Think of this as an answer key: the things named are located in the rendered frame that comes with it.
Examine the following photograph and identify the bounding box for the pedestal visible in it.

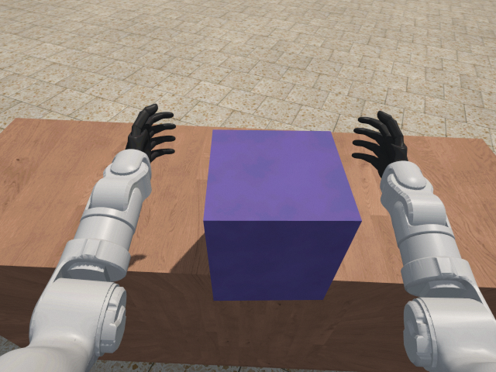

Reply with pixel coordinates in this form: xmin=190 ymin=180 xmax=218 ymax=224
xmin=0 ymin=118 xmax=496 ymax=372

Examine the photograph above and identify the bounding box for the robot left forearm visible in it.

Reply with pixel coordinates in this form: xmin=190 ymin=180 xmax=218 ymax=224
xmin=29 ymin=149 xmax=152 ymax=343

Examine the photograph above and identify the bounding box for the robot right forearm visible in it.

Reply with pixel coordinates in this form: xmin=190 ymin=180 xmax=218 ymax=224
xmin=380 ymin=161 xmax=496 ymax=326

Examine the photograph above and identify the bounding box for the robot right hand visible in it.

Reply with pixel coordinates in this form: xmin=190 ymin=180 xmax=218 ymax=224
xmin=352 ymin=111 xmax=408 ymax=178

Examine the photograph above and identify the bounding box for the robot left upper arm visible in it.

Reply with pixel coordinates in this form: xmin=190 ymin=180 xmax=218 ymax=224
xmin=0 ymin=278 xmax=126 ymax=372

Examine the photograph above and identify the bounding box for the carton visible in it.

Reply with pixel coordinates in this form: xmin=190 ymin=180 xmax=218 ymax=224
xmin=203 ymin=129 xmax=362 ymax=301

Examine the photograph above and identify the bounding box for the robot right upper arm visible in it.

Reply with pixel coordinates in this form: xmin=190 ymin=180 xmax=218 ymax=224
xmin=403 ymin=298 xmax=496 ymax=372

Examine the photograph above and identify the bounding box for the robot left hand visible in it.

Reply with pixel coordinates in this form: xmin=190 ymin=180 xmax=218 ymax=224
xmin=126 ymin=104 xmax=176 ymax=162

